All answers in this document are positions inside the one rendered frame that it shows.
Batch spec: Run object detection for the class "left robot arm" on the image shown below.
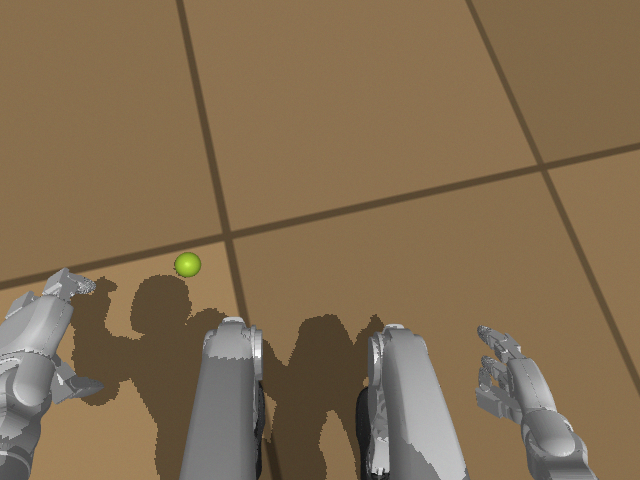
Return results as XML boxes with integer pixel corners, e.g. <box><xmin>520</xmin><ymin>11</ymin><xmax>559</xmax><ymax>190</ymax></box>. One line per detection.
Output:
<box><xmin>0</xmin><ymin>352</ymin><xmax>55</xmax><ymax>480</ymax></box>

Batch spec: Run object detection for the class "ball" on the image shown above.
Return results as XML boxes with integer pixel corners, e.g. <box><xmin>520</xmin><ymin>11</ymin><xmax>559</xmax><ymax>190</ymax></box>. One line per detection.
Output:
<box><xmin>175</xmin><ymin>252</ymin><xmax>201</xmax><ymax>277</ymax></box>

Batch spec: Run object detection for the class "right robot hand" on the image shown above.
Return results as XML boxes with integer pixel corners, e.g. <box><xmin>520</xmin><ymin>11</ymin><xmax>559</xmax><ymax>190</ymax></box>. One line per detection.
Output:
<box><xmin>475</xmin><ymin>325</ymin><xmax>557</xmax><ymax>426</ymax></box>

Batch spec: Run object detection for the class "right robot arm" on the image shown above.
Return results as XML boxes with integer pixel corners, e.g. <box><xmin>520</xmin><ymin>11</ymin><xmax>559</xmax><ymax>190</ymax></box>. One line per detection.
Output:
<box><xmin>521</xmin><ymin>410</ymin><xmax>600</xmax><ymax>480</ymax></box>

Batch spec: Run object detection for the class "left robot hand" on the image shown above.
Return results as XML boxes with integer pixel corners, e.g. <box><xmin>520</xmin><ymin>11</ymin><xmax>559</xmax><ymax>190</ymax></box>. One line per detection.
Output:
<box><xmin>0</xmin><ymin>267</ymin><xmax>104</xmax><ymax>404</ymax></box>

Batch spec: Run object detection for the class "right robot foot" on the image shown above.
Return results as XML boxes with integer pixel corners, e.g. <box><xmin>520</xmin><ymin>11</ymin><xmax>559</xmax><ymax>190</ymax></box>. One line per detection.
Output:
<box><xmin>356</xmin><ymin>387</ymin><xmax>390</xmax><ymax>480</ymax></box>

